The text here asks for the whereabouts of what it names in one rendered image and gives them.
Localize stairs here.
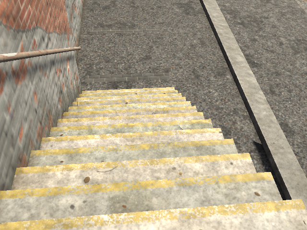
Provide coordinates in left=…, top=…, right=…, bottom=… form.
left=0, top=87, right=307, bottom=230

